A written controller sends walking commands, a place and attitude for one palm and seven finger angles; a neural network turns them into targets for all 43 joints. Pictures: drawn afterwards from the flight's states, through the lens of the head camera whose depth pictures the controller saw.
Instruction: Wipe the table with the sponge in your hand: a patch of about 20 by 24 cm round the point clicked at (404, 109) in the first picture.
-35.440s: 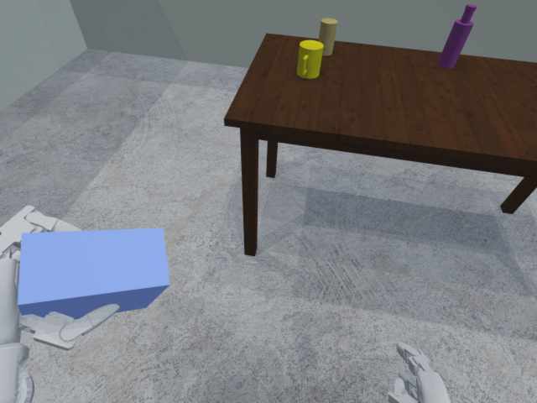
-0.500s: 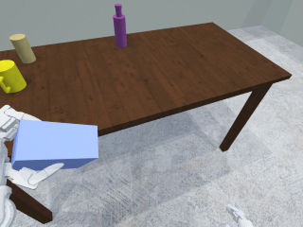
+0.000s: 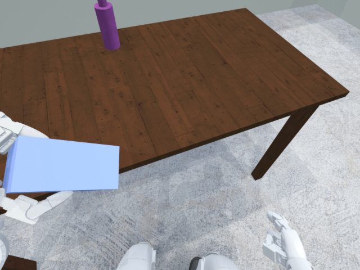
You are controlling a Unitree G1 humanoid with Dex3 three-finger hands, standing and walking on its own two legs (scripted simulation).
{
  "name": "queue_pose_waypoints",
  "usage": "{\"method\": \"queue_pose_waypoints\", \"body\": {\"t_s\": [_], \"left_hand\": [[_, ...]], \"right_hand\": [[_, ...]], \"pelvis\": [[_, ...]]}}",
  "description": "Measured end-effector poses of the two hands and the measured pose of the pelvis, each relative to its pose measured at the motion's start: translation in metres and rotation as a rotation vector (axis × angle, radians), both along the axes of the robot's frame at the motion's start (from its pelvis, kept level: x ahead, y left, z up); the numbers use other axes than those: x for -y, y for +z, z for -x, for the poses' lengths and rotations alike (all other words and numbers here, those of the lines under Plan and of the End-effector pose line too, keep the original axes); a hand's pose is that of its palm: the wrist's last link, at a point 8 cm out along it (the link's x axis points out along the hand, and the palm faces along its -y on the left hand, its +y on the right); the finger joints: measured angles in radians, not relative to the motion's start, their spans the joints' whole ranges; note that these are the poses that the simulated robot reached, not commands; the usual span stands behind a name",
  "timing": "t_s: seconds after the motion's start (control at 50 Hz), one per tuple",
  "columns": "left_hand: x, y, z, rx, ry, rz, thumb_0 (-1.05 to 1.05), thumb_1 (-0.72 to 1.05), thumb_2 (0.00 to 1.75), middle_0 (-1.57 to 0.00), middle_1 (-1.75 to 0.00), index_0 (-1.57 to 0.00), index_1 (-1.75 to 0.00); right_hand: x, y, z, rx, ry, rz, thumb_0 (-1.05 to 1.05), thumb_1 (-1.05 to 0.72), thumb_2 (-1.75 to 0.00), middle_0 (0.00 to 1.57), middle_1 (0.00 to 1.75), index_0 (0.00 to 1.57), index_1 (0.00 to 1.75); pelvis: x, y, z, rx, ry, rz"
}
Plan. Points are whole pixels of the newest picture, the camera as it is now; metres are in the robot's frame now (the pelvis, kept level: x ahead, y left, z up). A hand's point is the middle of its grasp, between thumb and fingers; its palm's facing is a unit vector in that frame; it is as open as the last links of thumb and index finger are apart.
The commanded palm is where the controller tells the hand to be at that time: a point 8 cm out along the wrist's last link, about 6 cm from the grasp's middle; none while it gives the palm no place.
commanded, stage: come to a stop and stand still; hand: left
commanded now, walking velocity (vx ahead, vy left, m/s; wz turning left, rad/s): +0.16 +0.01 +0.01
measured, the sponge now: (76, 169) +0.24 +0.19 +0.15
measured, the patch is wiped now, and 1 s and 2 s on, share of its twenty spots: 1.00 1.00 1.00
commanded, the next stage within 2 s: look again from close up in 0.96 s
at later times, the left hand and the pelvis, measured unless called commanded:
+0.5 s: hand (40, 133) +0.28 +0.25 +0.18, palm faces +0.38 -0.82 -0.43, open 10.6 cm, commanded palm +0.23 +0.29 +0.20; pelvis +0.07 +0.01 +0.02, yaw +0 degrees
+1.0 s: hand (14, 140) +0.27 +0.28 +0.18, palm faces +0.42 -0.84 -0.35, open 10.6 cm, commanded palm +0.22 +0.31 +0.20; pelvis +0.06 +0.04 +0.03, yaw +0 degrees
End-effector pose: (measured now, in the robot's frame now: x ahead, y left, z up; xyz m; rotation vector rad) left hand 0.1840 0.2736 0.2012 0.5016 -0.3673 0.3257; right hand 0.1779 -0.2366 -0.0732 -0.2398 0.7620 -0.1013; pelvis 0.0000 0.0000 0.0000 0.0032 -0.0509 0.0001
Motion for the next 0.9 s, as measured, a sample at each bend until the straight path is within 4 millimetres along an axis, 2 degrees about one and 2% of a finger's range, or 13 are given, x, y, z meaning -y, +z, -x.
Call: {"method": "queue_pose_waypoints", "body": {"t_s": [0.06, 0.14, 0.2, 0.26, 0.38, 0.5, 0.64, 0.8, 0.9], "left_hand": [[0.003, 0.01, -0.009, 0.05, -0.028, 0.003, 0.0, -0.56, 0.99, -0.69, -1.35, -0.73, -1.3], [-0.006, 0.016, -0.025, 0.094, 0.003, 0.006, 0.0, -0.56, 0.99, -0.7, -1.35, -0.73, -1.3], [-0.012, 0.013, -0.037, 0.056, 0.072, 0.022, 0.0, -0.56, 0.99, -0.69, -1.35, -0.73, -1.3], [-0.01, 0.007, -0.048, -0.008, 0.112, 0.061, 0.0, -0.56, 0.99, -0.69, -1.36, -0.73, -1.3], [-0.001, -0.004, -0.063, -0.121, 0.083, 0.073, 0.0, -0.56, 0.99, -0.69, -1.36, -0.73, -1.3], [-0.017, -0.002, -0.06, -0.144, 0.062, 0.034, 0.0, -0.56, 0.99, -0.69, -1.36, -0.73, -1.3], [-0.038, 0.003, -0.049, -0.108, 0.083, 0.058, 0.0, -0.56, 0.99, -0.69, -1.36, -0.73, -1.3], [-0.045, -0.009, -0.043, -0.095, 0.088, 0.145, 0.0, -0.56, 0.99, -0.69, -1.36, -0.73, -1.3], [-0.047, -0.008, -0.042, -0.091, 0.08, 0.136, 0.0, -0.56, 0.99, -0.69, -1.36, -0.73, -1.3]], "right_hand": [[0.005, 0.021, -0.019, 0.056, -0.001, 0.042, 0.02, -0.91, -0.9, 0.2, 0.3, 0.2, 0.29], [0.006, 0.034, -0.041, 0.109, -0.017, 0.057, 0.01, -0.91, -0.9, 0.2, 0.3, 0.2, 0.29], [0.0, 0.033, -0.055, 0.115, 0.0, 0.027, 0.01, -0.91, -0.9, 0.19, 0.3, 0.2, 0.29], [-0.008, 0.028, -0.067, 0.107, 0.026, -0.011, 0.01, -0.91, -0.9, 0.2, 0.3, 0.2, 0.29], [-0.024, 0.019, -0.079, 0.068, 0.05, -0.051, 0.01, -0.91, -0.9, 0.2, 0.3, 0.2, 0.3], [-0.036, 0.015, -0.073, 0.022, 0.037, -0.028, 0.01, -0.91, -0.9, 0.2, 0.3, 0.2, 0.3], [-0.048, 0.026, -0.058, 0.041, 0.022, -0.006, 0.01, -0.91, -0.9, 0.2, 0.3, 0.2, 0.3], [-0.052, 0.036, -0.04, 0.078, 0.007, 0.008, 0.01, -0.91, -0.9, 0.2, 0.3, 0.2, 0.3], [-0.052, 0.036, -0.03, 0.08, -0.005, 0.006, 0.01, -0.91, -0.9, 0.2, 0.3, 0.2, 0.3]], "pelvis": [[0.004, 0.004, -0.017, -0.016, 0.006, 0.002], [0.005, 0.007, -0.04, -0.013, 0.01, 0.007], [0.008, 0.012, -0.057, -0.015, 0.024, 0.007], [0.009, 0.015, -0.07, -0.022, 0.024, 0.014], [0.004, 0.018, -0.076, -0.036, 0.013, 0.005], [-0.01, 0.018, -0.072, -0.039, 0.006, 0.005], [-0.023, 0.023, -0.065, -0.031, -0.008, 0.014], [-0.033, 0.026, -0.058, -0.017, -0.009, 0.023], [-0.035, 0.027, -0.055, -0.012, -0.007, 0.022]]}}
